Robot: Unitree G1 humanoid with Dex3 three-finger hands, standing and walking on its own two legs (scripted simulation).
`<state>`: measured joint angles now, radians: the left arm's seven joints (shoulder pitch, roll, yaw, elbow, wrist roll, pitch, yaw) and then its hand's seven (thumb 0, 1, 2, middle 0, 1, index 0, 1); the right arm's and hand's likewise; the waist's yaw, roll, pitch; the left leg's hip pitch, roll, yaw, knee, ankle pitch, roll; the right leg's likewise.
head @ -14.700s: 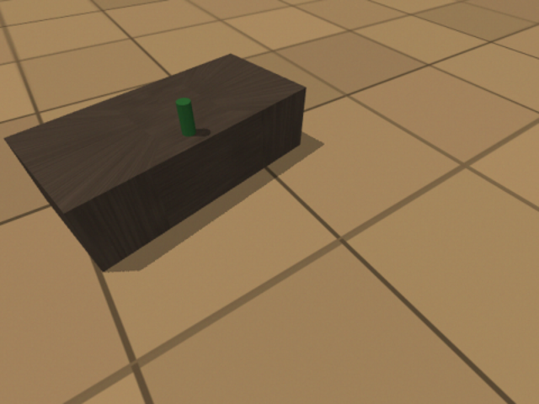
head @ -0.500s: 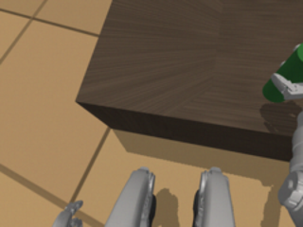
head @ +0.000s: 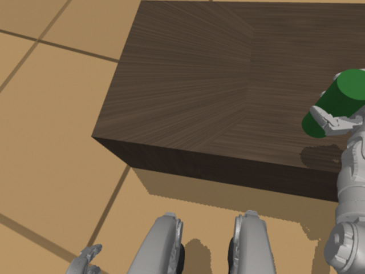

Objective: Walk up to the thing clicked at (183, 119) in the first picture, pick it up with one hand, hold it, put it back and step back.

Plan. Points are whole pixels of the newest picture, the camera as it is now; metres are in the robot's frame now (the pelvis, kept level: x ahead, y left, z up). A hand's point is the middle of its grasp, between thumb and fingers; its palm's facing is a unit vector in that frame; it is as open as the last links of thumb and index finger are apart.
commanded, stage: lift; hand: right
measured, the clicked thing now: (333, 108) +0.46 -0.27 +0.00
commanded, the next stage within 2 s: hold in 1.34 s
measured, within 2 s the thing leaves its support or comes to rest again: neither
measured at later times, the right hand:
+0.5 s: hand out of the picture +0.40 -0.24 +0.12, palm faces +0.30 +0.95 -0.01, open 9.5 cm
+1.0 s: hand (359, 94) +0.39 -0.20 +0.17, palm faces +0.27 +0.96 +0.00, open 9.5 cm
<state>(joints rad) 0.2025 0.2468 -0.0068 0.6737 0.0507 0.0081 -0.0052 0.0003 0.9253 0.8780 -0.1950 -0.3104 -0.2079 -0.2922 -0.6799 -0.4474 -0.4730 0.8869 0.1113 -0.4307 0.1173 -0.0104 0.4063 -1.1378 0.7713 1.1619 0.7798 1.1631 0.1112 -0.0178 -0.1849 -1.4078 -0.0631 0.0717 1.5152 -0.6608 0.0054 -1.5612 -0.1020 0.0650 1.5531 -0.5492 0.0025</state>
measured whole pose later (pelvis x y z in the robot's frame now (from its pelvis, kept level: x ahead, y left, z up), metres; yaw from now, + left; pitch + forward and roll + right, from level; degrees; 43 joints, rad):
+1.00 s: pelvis +0.03 +0.00 +0.13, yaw -4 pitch +14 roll +2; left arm 0.25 0.22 0.01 0.69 0.02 -0.04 0.03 0.00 0.91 0.89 -0.18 -0.30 -0.19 -0.29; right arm -0.26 -0.19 -0.20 0.57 0.15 -0.42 -0.02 -0.01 0.41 -1.15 0.77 1.16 0.78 1.16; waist 0.04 -0.02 -0.10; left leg -0.68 -0.03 0.03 0.94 -0.49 0.01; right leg -0.81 -0.07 0.00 0.97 -0.39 0.01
